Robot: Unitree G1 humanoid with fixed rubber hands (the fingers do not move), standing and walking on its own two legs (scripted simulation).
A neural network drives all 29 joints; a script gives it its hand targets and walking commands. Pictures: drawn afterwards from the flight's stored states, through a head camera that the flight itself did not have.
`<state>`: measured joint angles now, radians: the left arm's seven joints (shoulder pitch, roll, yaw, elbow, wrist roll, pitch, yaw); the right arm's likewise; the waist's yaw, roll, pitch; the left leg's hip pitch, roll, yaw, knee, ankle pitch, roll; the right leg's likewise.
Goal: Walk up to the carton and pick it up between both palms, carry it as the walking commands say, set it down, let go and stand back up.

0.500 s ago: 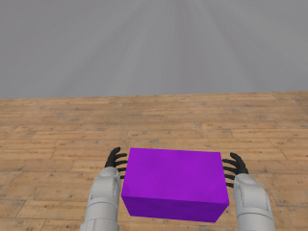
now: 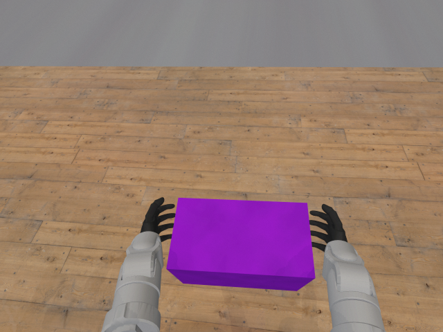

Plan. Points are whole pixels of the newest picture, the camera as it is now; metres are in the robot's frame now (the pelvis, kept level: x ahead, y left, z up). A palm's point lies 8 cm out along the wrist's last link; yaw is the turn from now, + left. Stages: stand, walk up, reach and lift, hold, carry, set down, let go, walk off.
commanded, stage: set down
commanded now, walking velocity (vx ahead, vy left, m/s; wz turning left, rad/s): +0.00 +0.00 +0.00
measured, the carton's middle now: (240, 246) +0.33 -0.03 -0.12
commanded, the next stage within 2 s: none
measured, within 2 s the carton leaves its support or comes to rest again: neither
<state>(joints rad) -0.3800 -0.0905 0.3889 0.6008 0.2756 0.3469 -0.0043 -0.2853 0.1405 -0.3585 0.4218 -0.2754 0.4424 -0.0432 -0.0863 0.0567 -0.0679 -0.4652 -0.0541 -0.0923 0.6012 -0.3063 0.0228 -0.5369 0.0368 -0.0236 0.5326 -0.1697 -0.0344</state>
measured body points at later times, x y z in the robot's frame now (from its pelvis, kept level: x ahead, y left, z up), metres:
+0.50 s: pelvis -0.03 +0.03 -0.06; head +0.12 +0.00 +0.37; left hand +0.37 +0.14 -0.12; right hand +0.31 -0.21 -0.13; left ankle -0.01 +0.11 -0.73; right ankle +0.05 -0.10 -0.73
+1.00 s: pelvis -0.05 +0.01 -0.14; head +0.15 -0.02 +0.26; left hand +0.40 +0.13 -0.21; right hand +0.34 -0.22 -0.22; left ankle -0.01 +0.11 -0.73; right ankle +0.05 -0.10 -0.73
